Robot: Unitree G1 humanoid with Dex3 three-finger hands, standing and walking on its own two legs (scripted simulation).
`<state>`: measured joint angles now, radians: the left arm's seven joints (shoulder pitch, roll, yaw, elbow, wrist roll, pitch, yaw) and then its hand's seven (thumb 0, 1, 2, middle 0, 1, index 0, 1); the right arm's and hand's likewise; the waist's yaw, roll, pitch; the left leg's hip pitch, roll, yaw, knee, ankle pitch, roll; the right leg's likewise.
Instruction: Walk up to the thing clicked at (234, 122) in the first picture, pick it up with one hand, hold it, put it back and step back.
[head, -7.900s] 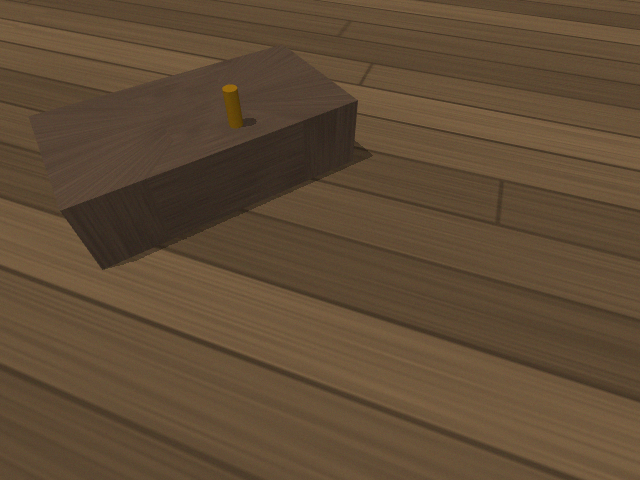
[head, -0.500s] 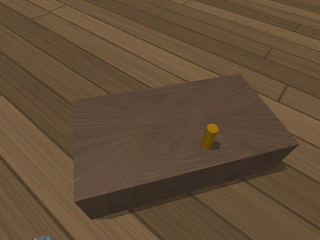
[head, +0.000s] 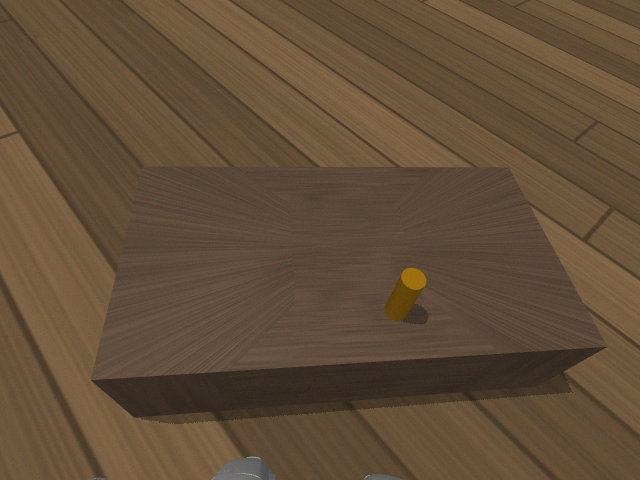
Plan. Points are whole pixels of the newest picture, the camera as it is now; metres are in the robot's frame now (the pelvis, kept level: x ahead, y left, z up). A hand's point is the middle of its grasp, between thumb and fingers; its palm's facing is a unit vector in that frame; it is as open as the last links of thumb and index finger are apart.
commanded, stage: walk up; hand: right
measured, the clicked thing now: (404, 295) +0.55 -0.19 -0.34
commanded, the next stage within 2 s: none
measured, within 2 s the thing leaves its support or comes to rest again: neither
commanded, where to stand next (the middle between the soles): +0.09 -0.05 m, yaw +9 degrees
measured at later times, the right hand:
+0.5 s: hand (567, 464) +0.19 -0.35 -0.15, palm faces -0.19 +0.90 -0.39, open 7.4 cm
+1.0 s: hand (535, 457) +0.19 -0.30 -0.14, palm faces -0.21 +0.91 -0.37, open 7.4 cm
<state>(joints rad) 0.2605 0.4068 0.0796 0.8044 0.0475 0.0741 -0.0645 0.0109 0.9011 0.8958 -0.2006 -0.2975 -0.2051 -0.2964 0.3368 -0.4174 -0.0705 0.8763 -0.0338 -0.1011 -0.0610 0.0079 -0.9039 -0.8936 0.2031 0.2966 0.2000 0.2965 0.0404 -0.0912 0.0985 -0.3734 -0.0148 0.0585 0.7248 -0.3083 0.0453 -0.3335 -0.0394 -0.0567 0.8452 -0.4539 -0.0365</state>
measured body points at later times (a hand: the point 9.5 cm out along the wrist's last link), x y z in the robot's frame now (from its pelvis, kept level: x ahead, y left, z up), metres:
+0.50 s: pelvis +0.05 -0.09 +0.00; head +0.10 -0.10 +0.45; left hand +0.09 +0.25 -0.09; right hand +0.20 -0.40 -0.12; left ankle +0.03 +0.05 -0.69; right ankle +0.08 -0.23 -0.71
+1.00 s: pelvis +0.03 -0.06 +0.01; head +0.06 -0.06 +0.46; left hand +0.05 +0.26 -0.11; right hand +0.20 -0.35 -0.11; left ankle +0.02 +0.06 -0.71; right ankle +0.07 -0.21 -0.71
